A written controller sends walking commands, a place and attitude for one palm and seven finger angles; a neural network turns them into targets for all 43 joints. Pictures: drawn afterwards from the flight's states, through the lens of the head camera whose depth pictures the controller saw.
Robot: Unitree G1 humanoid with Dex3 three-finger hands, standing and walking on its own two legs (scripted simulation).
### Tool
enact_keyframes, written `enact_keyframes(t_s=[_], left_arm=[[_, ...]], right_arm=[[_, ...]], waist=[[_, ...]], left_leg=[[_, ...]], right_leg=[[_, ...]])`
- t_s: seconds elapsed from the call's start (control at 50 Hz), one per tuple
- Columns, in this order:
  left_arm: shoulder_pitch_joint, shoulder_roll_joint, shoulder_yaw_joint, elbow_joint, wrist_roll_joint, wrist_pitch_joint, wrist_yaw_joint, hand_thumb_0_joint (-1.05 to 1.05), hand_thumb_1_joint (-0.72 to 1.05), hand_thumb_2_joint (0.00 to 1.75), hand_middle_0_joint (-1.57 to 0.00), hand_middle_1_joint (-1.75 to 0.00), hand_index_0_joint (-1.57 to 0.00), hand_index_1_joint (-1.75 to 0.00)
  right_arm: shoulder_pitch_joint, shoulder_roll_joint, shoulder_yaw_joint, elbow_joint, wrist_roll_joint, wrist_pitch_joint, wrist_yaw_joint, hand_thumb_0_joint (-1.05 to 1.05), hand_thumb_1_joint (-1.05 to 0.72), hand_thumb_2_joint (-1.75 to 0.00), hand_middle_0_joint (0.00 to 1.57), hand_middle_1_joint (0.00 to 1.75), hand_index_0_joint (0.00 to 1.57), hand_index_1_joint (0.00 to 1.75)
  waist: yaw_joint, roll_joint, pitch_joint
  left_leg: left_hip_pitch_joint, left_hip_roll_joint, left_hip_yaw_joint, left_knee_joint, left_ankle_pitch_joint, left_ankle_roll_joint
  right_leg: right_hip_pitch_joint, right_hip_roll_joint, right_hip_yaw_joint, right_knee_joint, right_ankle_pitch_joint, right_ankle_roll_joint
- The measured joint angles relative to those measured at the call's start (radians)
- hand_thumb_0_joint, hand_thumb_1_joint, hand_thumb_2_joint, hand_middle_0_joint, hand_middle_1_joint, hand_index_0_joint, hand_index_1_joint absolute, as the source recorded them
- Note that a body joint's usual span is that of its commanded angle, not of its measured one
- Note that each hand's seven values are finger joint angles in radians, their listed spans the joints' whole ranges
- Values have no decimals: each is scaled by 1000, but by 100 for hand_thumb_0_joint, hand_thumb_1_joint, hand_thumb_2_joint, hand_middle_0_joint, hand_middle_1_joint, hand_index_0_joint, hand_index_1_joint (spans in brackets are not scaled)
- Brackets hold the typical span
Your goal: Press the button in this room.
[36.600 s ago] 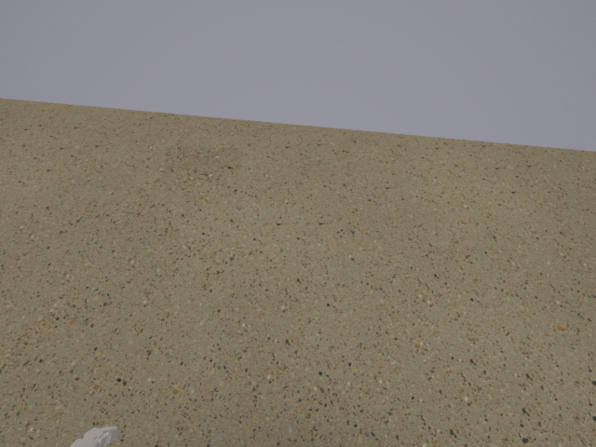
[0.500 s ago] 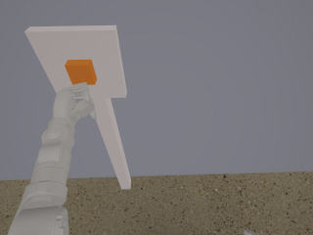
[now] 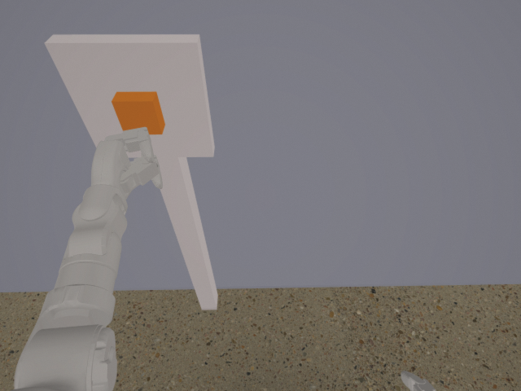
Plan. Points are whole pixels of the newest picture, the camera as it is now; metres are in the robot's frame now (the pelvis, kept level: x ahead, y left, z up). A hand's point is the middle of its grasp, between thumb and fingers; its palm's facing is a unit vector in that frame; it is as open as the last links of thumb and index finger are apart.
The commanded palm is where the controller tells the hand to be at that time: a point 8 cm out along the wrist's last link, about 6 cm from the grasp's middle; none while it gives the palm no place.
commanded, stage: press the button with the knuckle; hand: left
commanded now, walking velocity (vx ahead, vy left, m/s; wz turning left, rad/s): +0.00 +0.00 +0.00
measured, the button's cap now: (140, 112) +0.51 +0.22 +0.18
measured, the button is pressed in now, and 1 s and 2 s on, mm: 0 13 0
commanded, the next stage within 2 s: hold the button down briefly in 0.88 s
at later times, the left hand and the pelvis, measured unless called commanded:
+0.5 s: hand (166, 149) +0.45 +0.17 +0.15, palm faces +0.07 -1.00 +0.00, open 3.1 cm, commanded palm +0.43 +0.22 +0.15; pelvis +0.00 +0.00 +0.00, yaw +0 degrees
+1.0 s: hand (162, 143) +0.46 +0.18 +0.15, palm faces +0.04 -1.00 +0.00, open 2.9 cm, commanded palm +0.47 +0.23 +0.15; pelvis -0.02 +0.00 -0.01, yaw +1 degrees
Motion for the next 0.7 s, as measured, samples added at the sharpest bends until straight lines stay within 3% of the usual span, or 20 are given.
enact_keyframes(t_s=[0.32,0.7], left_arm=[[-101,-15,-1,103,19,-12,29,2,90,90,-130,-150,-130,-150],[-256,67,59,344,49,-98,-17,0,80,89,-130,-150,-130,-150]], right_arm=[[16,0,-5,26,-11,1,11,1,-91,-90,20,30,20,30],[52,-13,-5,47,-17,7,9,1,-91,-90,20,30,20,30]], waist=[[-19,3,-11],[-49,-5,-5]], left_leg=[[-22,-4,3,8,-3,4],[-92,8,-8,47,-6,-2]], right_leg=[[-24,-4,3,12,-5,4],[-87,7,-9,39,-5,-3]])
